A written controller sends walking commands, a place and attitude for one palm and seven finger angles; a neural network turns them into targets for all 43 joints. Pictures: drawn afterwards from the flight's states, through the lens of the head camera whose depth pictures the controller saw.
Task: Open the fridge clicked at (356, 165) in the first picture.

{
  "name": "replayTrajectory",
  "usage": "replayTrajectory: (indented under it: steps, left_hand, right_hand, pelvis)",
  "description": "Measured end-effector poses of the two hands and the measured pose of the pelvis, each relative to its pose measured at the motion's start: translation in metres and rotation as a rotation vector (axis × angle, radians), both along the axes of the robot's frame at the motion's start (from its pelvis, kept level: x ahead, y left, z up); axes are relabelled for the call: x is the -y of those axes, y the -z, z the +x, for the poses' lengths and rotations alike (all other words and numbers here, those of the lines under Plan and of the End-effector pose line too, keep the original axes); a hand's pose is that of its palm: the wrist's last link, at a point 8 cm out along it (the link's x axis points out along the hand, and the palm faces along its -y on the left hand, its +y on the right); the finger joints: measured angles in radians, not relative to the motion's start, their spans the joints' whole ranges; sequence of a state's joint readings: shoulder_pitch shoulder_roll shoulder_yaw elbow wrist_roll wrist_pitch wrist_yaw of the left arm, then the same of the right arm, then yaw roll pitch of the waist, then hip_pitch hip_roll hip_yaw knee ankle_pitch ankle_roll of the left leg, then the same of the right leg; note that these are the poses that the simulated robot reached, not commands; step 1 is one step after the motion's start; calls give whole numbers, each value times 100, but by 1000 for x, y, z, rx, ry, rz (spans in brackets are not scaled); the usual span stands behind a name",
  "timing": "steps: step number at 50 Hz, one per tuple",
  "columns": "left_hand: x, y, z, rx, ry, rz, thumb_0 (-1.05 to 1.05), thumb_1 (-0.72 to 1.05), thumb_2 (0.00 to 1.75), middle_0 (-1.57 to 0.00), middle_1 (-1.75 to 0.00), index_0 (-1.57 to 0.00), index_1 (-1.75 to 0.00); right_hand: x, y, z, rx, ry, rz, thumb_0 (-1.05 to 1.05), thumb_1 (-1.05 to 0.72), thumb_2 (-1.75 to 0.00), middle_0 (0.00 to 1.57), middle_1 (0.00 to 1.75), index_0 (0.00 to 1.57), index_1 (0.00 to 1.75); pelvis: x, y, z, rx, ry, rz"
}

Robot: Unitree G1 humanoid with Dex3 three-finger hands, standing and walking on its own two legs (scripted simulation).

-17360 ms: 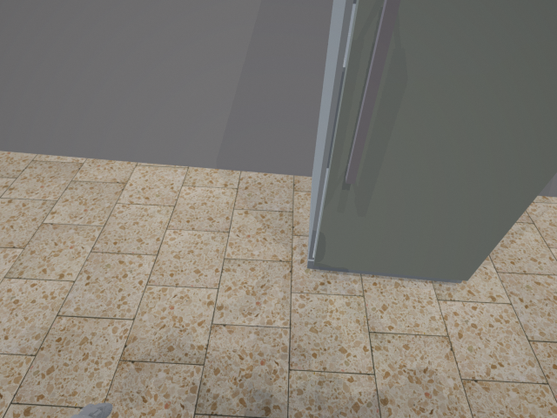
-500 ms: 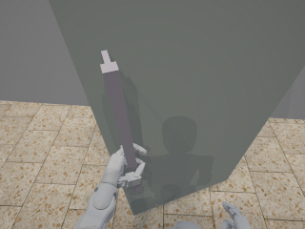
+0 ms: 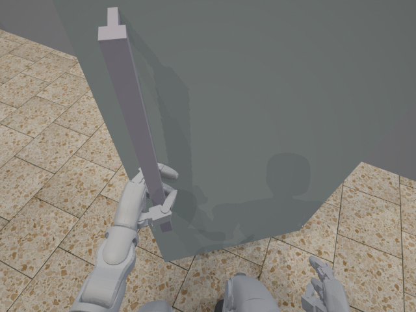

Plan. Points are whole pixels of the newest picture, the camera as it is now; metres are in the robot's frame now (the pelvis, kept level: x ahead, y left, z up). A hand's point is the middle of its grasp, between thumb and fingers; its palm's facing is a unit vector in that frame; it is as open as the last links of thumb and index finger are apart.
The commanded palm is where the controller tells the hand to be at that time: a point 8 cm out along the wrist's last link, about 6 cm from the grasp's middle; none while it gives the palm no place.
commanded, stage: walk backward, drawing the door open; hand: left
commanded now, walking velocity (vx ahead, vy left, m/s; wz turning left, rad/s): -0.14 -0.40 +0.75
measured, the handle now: (150, 162) +0.34 +0.11 +0.11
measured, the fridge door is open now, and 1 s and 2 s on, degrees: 40 73 89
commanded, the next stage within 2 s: stop walking and hold the door back in 1.16 s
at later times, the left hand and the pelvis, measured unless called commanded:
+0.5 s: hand (210, 285) +0.16 +0.00 +0.04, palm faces +0.35 -0.92 -0.17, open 6.2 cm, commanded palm +0.11 +0.03 +0.03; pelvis -0.07 -0.23 +0.00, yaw +22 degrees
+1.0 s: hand out of the picture +0.05 -0.11 +0.04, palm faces +0.73 -0.66 -0.18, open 5.9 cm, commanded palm -0.01 -0.11 +0.03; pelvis -0.05 -0.43 +0.00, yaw +45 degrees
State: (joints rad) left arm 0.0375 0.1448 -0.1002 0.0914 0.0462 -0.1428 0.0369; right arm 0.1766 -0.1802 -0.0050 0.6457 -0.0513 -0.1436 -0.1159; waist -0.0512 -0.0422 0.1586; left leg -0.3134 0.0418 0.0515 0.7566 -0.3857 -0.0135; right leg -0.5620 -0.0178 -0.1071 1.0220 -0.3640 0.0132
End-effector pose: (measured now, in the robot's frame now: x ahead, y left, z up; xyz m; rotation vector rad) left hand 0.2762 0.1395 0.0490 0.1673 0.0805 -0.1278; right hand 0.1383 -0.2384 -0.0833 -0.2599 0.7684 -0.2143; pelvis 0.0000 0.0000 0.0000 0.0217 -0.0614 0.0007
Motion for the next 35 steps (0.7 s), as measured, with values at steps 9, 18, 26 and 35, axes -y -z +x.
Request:
replayTrajectory:
  steps: [9, 18, 26, 35]
  left_hand:
    - [34, -5, -67, -84, -221, 19, 2, 62, 79, -40, -134, -35, -140]
    - [70, -5, -121, -89, -430, 43, 0, 61, 79, -41, -136, -38, -140]
    - [100, 0, -159, 3, -520, 15, 1, 62, 81, -43, -139, -34, -140]
    - [155, -6, -215, -117, -747, 13, 0, 63, 77, -38, -133, -39, -140]
  right_hand:
    - [52, 6, -13, -117, -191, 93, 1, -90, -90, 20, 30, 21, 30]
    - [126, 10, 17, -66, -246, 46, 2, -91, -90, 20, 30, 20, 30]
    - [155, -7, 25, 2, -414, -13, 1, -91, -90, 20, 30, 20, 30]
    - [211, 0, 19, -153, -584, 51, 1, -90, -90, 20, 30, 21, 30]
  pelvis:
    - [96, -16, -28, -48, -158, -88]
    - [168, -13, -48, -23, -314, -25]
    - [236, -2, -72, -2, -398, -25]
    - [331, -20, -58, -35, -563, -114]
